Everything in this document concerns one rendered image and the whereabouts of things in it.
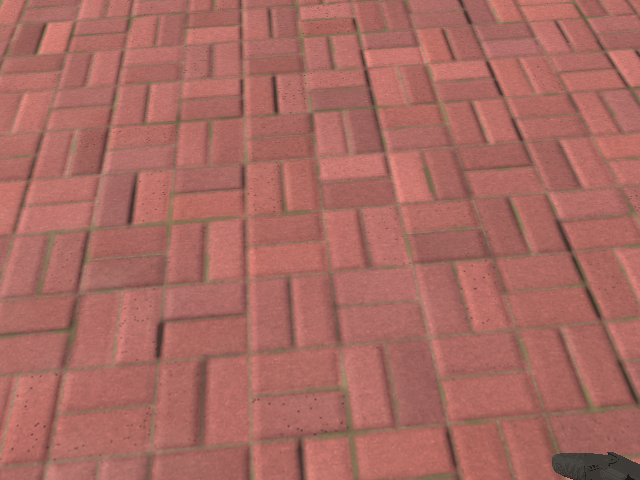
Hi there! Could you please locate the robot right hand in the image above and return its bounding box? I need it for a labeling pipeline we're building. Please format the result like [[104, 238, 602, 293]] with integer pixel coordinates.
[[552, 452, 640, 480]]

